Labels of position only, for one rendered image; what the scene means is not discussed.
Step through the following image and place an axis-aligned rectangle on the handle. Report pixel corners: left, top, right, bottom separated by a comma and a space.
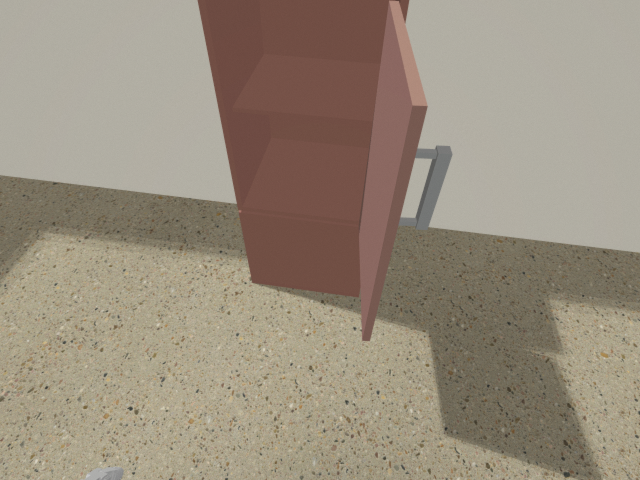
399, 145, 453, 230

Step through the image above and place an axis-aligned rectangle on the cupboard door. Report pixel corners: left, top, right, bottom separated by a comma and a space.
359, 1, 428, 341

